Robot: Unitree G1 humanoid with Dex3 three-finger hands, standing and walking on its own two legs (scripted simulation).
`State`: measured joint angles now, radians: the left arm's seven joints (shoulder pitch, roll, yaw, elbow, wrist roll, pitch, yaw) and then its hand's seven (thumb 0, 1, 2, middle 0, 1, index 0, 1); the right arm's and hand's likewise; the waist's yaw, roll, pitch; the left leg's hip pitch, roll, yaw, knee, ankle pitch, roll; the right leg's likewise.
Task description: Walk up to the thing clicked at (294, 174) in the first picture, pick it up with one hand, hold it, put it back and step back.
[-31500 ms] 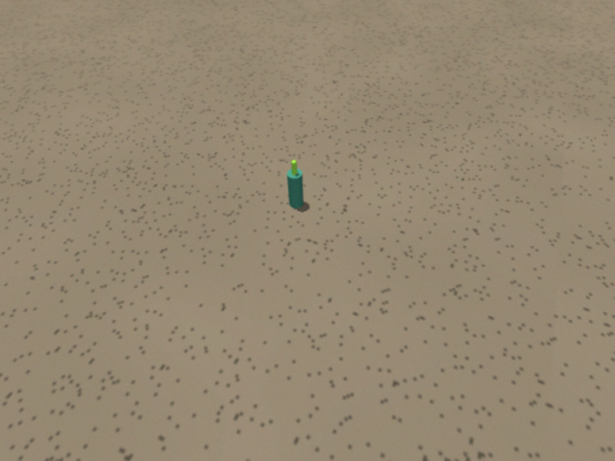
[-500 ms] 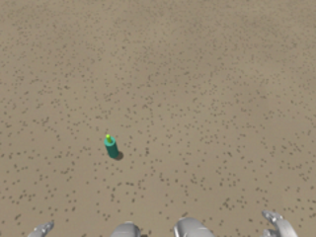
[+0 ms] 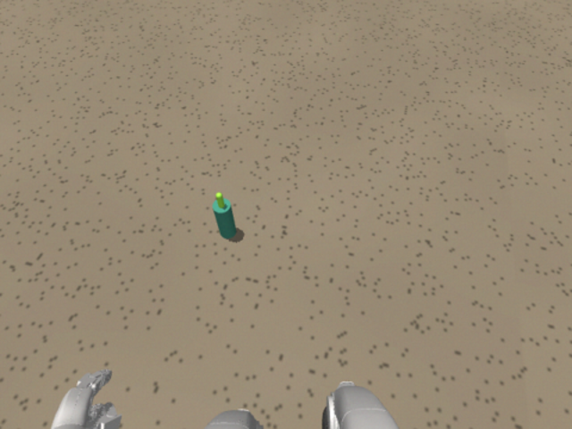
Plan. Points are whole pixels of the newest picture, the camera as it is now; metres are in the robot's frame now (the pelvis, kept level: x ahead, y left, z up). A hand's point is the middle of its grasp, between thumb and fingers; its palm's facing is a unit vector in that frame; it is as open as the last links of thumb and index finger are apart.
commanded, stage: step back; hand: left
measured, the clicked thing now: (223, 214) +0.83 +0.23 -0.62
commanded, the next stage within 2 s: stand in 1.48 s
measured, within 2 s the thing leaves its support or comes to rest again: neither
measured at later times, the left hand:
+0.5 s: hand out of the picture -0.09 +0.24 -0.13, palm faces +0.00 -0.91 -0.42, open 7.4 cm
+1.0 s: hand out of the picture -0.11 +0.24 -0.13, palm faces +0.05 -0.93 -0.36, open 7.4 cm
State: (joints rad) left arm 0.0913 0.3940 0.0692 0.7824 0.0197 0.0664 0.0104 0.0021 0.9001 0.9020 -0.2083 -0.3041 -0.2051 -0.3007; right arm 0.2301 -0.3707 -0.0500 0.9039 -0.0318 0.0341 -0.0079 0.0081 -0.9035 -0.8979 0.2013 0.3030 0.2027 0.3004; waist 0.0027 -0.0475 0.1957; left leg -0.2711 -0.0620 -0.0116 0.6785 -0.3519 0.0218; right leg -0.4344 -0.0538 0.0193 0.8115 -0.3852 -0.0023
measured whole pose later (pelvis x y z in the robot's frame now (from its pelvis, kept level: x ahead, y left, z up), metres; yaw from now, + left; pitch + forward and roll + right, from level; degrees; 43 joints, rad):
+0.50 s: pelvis -0.16 -0.03 +0.01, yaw -1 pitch -3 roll +0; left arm 0.21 0.36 0.07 0.90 0.05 0.01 0.00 0.00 0.90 0.90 -0.21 -0.30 -0.21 -0.30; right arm 0.20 -0.42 -0.06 0.91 -0.03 0.05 0.00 0.01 -0.90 -0.90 0.20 0.30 0.20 0.30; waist 0.03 0.04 0.10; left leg -0.43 -0.06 -0.11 1.01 -0.46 -0.02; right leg -0.30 -0.02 0.00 0.68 -0.34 -0.01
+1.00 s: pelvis -0.17 -0.02 +0.01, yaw +1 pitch -3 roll -1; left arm 0.21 0.35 0.06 0.99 0.03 -0.04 -0.02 0.00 0.90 0.90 -0.21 -0.30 -0.21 -0.30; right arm 0.22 -0.38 -0.06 1.00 -0.03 0.00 0.01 0.01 -0.90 -0.90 0.20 0.30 0.20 0.30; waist 0.03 0.04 0.06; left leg -0.35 -0.01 -0.07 0.83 -0.46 0.01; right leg -0.22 0.00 -0.03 0.56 -0.28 -0.02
